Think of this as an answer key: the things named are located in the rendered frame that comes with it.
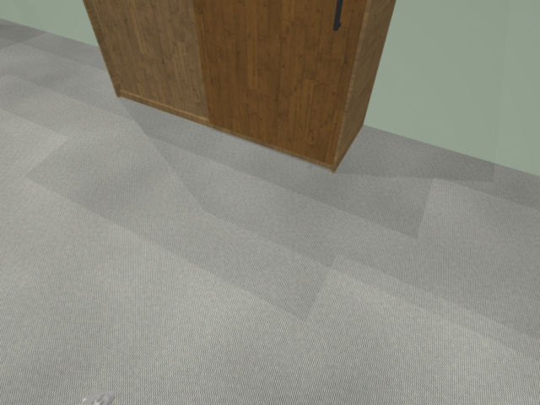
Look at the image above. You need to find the wardrobe door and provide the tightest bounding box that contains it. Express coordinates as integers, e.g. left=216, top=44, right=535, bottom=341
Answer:
left=92, top=0, right=208, bottom=118
left=192, top=0, right=367, bottom=165

